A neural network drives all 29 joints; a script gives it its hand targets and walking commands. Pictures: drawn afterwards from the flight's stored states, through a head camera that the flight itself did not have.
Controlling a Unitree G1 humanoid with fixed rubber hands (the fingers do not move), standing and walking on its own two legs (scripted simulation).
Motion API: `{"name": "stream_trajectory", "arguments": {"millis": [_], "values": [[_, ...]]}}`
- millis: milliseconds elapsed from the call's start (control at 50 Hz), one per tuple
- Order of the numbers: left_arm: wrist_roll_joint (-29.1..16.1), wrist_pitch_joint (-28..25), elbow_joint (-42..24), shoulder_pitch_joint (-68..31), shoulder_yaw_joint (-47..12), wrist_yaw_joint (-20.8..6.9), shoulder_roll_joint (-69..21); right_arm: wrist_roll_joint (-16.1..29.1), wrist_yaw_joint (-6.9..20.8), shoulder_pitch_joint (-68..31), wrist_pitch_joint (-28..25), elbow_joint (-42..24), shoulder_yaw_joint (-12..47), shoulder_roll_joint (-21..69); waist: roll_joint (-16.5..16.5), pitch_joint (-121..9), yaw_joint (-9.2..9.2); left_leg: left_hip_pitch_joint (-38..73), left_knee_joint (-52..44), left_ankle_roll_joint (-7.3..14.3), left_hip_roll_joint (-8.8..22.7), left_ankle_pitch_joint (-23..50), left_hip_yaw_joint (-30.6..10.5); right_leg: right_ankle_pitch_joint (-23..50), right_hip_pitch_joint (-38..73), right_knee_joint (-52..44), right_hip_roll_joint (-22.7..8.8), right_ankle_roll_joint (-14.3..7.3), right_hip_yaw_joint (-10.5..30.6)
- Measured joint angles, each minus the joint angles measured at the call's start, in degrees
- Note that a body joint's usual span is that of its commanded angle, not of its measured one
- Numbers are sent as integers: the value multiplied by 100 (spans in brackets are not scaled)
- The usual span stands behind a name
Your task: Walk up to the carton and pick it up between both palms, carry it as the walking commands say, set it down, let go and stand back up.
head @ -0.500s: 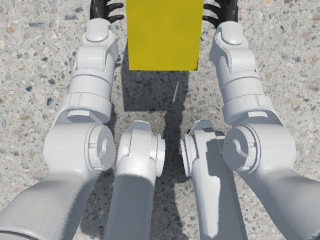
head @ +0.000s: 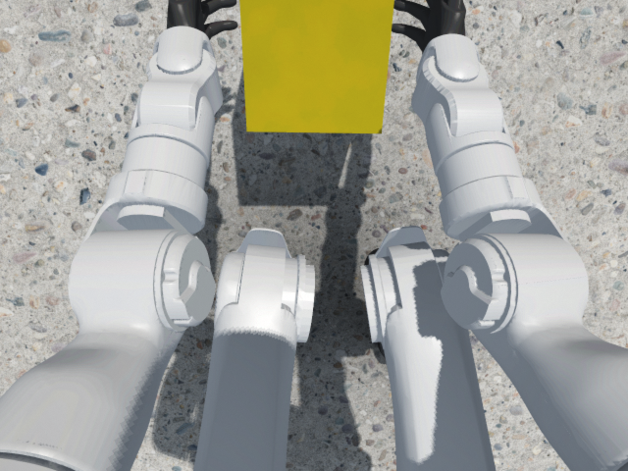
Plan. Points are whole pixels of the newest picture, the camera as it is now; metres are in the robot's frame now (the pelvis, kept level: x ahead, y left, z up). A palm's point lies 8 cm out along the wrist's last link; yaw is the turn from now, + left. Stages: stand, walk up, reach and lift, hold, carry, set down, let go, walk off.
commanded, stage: set down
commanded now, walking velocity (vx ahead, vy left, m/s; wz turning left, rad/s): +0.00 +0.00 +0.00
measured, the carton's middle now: (313, 54) +0.52 +0.02 -0.27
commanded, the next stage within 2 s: none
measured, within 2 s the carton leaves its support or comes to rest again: rests again in 1.62 s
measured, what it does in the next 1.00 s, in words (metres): stands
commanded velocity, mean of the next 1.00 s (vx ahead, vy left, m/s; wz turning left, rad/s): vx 0.00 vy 0.00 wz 0.00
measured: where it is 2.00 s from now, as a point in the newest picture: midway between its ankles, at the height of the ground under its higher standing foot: (325, 327)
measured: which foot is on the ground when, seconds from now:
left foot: down 0.00-1.00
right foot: down 0.00-1.00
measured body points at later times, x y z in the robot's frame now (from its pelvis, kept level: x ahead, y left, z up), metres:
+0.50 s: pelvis +0.00 +0.00 +0.00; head +0.36 +0.02 +0.26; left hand +0.54 +0.14 -0.18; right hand +0.53 -0.11 -0.18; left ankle +0.09 +0.11 -0.34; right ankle +0.10 -0.12 -0.34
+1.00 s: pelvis +0.01 +0.00 -0.01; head +0.37 +0.02 +0.25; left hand +0.55 +0.14 -0.19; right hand +0.54 -0.11 -0.18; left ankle +0.09 +0.11 -0.34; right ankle +0.10 -0.12 -0.34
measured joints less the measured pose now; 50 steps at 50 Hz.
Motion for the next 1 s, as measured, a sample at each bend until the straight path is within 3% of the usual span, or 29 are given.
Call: {"name": "stream_trajectory", "arguments": {"millis": [1000], "values": [[498,-112,42,-152,512,-543,42,-483,707,-325,-53,242,-432,-99,43,13,-61,-176,123,208,222,-82,133,-147,-112,114,-193,-53,-78]]}}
